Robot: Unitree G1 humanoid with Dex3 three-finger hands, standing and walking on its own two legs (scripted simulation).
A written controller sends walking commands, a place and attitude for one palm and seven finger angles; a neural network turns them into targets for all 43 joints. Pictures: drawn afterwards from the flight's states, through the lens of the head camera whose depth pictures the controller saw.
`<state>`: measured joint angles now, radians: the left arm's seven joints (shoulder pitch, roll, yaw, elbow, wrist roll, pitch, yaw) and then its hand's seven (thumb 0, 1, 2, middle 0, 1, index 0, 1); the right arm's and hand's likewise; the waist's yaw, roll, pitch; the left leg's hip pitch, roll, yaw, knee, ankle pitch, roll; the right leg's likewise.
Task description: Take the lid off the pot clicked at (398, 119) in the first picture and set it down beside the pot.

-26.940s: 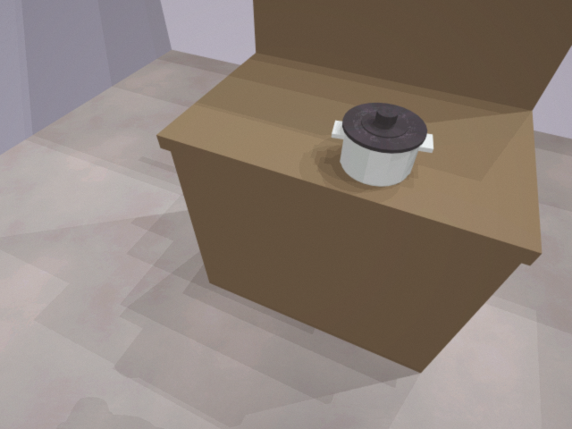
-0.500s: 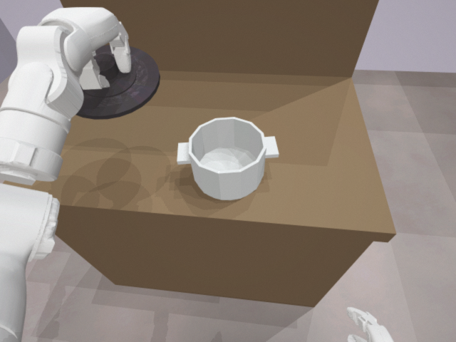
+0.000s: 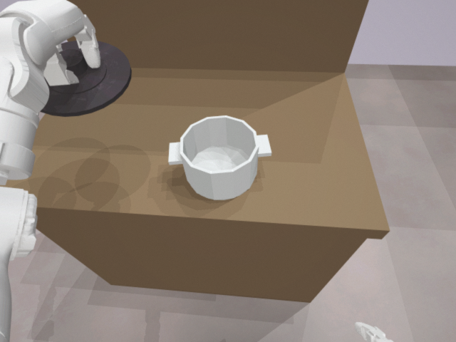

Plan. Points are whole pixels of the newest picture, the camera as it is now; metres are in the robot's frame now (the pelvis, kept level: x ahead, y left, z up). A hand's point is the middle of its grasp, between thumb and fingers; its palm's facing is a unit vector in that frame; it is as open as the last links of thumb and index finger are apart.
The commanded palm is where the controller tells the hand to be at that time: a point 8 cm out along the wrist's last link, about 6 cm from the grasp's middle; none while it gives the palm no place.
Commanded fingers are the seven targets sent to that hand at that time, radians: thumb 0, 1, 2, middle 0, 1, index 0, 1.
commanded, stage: lower the lid onto the table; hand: left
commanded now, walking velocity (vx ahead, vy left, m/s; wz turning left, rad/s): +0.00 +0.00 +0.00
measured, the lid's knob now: (71, 63) +0.49 +0.25 +0.24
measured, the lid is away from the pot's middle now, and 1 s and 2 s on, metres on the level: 0.23 0.23 0.23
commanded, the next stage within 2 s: none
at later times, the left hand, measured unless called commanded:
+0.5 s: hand (57, 93) +0.44 +0.26 +0.22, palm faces -0.25 -0.01 -0.97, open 6.9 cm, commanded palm +0.43 +0.25 +0.29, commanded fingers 0.00 0.63 1.02 -0.95 -1.00 -0.98 -1.02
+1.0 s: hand (81, 102) +0.46 +0.25 +0.18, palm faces -0.31 -0.02 -0.95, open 6.9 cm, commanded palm +0.45 +0.25 +0.25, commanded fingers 0.00 0.63 1.02 -0.95 -1.00 -0.98 -1.02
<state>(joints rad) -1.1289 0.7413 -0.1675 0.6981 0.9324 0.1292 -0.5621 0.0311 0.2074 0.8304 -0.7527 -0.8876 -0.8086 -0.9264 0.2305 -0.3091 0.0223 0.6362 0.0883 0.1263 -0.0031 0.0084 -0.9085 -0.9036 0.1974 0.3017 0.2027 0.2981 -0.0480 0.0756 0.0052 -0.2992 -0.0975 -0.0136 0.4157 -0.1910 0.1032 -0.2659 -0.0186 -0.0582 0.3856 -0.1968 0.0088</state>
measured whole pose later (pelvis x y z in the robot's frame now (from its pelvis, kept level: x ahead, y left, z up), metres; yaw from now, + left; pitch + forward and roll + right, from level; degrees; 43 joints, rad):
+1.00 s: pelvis +0.00 +0.01 +0.00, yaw -1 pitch +5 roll -2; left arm -1.00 0.70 -0.14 0.75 0.92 0.07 -0.52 0.03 0.21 0.83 -0.75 -0.89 -0.80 -0.93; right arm 0.26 -0.30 0.01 0.64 0.08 0.12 0.00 0.01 -0.91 -0.90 0.20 0.30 0.20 0.30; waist -0.08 0.06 0.01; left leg -0.31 -0.10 0.00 0.43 -0.20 0.12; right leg -0.27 -0.02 -0.05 0.38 -0.20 0.01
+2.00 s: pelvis +0.02 +0.00 +0.00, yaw -1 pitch +8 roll -2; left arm -0.90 0.71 -0.08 0.87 0.92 -0.07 -0.44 0.03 0.22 0.82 -0.74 -0.89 -0.80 -0.93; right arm 0.29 -0.30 0.00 0.66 0.07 0.14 -0.02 0.01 -0.91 -0.90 0.20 0.30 0.20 0.30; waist -0.09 0.05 0.00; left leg -0.35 -0.08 0.00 0.46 -0.24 0.11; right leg -0.31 0.00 -0.04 0.39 -0.21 0.01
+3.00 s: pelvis +0.02 +0.02 -0.01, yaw -2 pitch +11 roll -3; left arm -0.87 0.66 -0.09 1.01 0.97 -0.17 -0.31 0.03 0.23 0.82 -0.73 -0.89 -0.80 -0.93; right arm 0.31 -0.28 0.00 0.68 0.06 0.16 -0.03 0.00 -0.91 -0.90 0.20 0.30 0.21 0.30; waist -0.09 0.05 -0.04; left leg -0.46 -0.09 0.02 0.54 -0.27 0.12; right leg -0.42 0.00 -0.02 0.47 -0.24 0.01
